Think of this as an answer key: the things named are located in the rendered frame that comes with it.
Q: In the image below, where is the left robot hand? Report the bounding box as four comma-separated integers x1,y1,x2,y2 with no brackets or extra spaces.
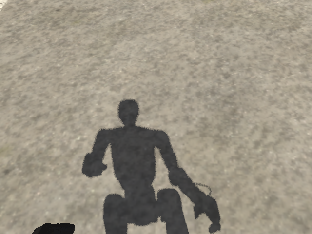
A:
31,222,75,234

